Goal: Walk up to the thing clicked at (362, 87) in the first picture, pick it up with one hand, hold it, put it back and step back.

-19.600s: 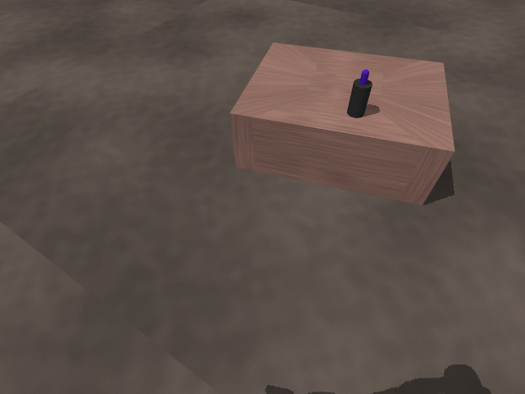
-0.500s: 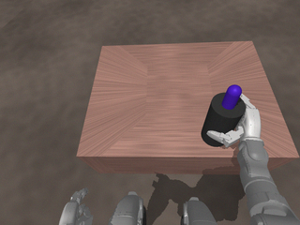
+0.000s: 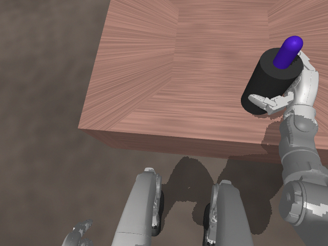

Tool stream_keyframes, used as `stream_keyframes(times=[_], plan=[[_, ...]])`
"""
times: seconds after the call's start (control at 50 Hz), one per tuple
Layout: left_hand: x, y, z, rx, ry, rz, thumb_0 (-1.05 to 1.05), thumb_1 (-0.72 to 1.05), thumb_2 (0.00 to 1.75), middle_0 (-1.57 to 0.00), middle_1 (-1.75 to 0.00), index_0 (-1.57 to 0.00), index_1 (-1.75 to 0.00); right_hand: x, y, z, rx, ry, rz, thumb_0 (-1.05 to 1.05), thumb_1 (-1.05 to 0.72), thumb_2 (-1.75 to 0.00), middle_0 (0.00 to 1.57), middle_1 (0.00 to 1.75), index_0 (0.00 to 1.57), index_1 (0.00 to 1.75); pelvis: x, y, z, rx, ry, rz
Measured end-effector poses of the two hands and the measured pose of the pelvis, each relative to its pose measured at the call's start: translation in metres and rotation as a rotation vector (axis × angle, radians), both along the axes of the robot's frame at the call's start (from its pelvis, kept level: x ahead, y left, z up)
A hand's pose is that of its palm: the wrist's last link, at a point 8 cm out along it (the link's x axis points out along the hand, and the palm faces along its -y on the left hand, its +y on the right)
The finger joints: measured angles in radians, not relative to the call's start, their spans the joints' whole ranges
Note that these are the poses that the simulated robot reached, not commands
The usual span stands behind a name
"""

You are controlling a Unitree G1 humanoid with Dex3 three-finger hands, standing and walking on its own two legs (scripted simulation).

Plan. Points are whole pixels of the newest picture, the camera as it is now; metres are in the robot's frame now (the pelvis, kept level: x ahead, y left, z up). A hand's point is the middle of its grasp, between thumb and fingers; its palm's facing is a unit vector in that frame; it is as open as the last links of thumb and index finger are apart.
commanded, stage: crouch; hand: right
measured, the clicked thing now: (271, 77) +0.48 -0.16 +0.02
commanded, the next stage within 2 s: lower in 0.54 s
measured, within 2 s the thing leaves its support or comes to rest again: neither
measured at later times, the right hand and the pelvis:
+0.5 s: hand (263, 84) +0.52 -0.18 -0.07, palm faces +0.12 +0.99 -0.04, open 11.4 cm; pelvis -0.01 +0.00 -0.05, yaw +0 degrees
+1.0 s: hand (256, 89) +0.53 -0.18 -0.13, palm faces +0.11 +0.99 -0.04, open 11.4 cm; pelvis -0.01 -0.01 -0.11, yaw +1 degrees
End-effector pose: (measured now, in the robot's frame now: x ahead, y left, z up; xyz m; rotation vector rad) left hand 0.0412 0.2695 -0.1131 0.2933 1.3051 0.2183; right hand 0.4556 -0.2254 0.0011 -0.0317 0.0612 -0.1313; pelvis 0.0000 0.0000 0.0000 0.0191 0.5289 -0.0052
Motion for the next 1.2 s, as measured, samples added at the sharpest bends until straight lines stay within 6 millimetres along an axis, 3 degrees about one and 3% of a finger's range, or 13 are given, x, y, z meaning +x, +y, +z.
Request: stream_keyframes(times=[0.32, 0.62, 0.82, 1.08, 1.2], plan=[[0.003, 0.013, -0.033, 0.042, 0.021, -0.022, 0.00, 0.89, 0.91, -0.20, -0.29, -0.19, -0.30, 0.026, -0.002, -0.044, 0.003, 0.012, 0.004, -0.01, 0.61, -1.01, 0.70, 1.12, 0.69, 1.10, -0.005, 0.001, -0.039, 0.010, 0.066, -0.005], [0.001, 0.006, -0.057, 0.044, 0.051, -0.027, 0.00, 0.90, 0.91, -0.19, -0.29, -0.19, -0.29, 0.038, -0.005, -0.071, -0.002, 0.023, 0.004, -0.01, 0.61, -1.01, 0.70, 1.12, 0.69, 1.11, -0.007, -0.003, -0.062, 0.020, 0.096, -0.006], [-0.008, 0.002, -0.068, 0.048, 0.085, -0.032, 0.00, 0.90, 0.91, -0.19, -0.29, -0.19, -0.29, 0.048, -0.009, -0.088, 0.014, 0.024, -0.001, -0.01, 0.61, -1.01, 0.70, 1.12, 0.69, 1.11, -0.008, -0.008, -0.077, 0.027, 0.114, -0.009], [-0.026, 0.002, -0.107, 0.038, 0.140, -0.037, 0.00, 0.89, 0.91, -0.20, -0.29, -0.19, -0.30, 0.048, -0.009, -0.136, -0.012, 0.029, 0.014, -0.01, 0.61, -1.01, 0.70, 1.12, 0.69, 1.11, -0.016, -0.008, -0.117, 0.028, 0.129, -0.012], [-0.031, 0.004, -0.120, 0.037, 0.153, -0.039, 0.00, 0.89, 0.91, -0.20, -0.29, -0.19, -0.30, 0.047, -0.012, -0.141, -0.012, 0.012, 0.005, -0.01, 0.61, -1.01, 0.70, 1.12, 0.69, 1.10, -0.020, -0.006, -0.128, 0.026, 0.127, -0.014]])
